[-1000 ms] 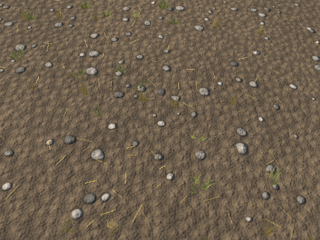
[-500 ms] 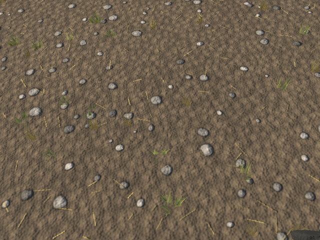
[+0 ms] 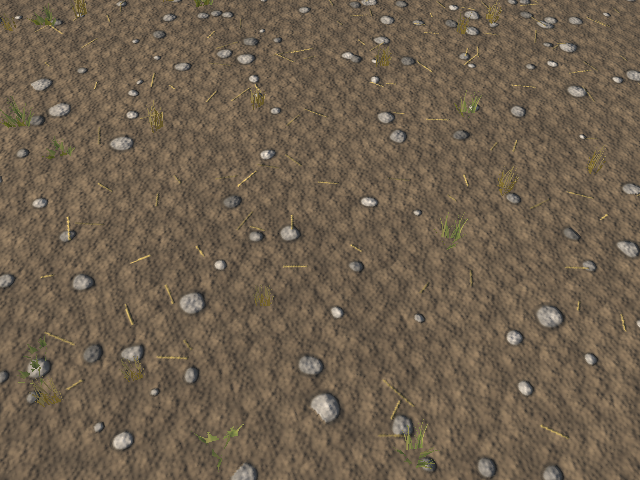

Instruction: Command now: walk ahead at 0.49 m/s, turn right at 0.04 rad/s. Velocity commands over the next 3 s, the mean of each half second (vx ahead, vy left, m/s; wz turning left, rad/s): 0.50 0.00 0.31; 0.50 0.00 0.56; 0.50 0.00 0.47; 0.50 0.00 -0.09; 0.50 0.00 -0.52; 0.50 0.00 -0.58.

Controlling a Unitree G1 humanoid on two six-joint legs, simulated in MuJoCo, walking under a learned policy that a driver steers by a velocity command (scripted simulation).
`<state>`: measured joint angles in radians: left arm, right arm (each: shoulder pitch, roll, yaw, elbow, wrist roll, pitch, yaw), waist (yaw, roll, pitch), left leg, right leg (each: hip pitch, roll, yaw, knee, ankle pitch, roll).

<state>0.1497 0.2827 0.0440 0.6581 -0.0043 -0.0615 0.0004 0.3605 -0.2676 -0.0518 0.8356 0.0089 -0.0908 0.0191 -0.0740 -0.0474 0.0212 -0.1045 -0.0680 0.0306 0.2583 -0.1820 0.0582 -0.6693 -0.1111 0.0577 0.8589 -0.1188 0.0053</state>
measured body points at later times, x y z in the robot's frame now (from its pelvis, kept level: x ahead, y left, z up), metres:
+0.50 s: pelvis +0.26 -0.05 +0.00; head +0.29 -0.04 +0.45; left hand +0.25 +0.24 -0.12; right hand +0.49 -0.28 -0.10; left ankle +0.35 +0.13 -0.68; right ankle +0.24 -0.16 -0.75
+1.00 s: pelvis +0.51 +0.09 +0.00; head +0.53 +0.13 +0.45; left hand +0.56 +0.42 -0.09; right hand +0.70 -0.12 -0.10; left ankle +0.46 +0.14 -0.75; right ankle +0.73 -0.01 -0.67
